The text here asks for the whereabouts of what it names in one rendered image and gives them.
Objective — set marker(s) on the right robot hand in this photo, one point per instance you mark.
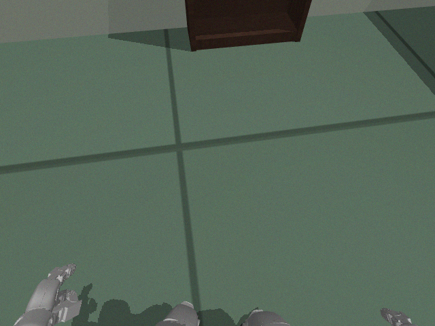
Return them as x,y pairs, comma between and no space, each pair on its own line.
396,318

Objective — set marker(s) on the left robot arm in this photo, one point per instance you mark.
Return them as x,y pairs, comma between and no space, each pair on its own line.
36,317

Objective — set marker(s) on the bookshelf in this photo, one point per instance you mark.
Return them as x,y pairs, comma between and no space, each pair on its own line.
231,23

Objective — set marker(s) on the left robot hand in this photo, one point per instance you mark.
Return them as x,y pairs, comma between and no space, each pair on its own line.
64,305

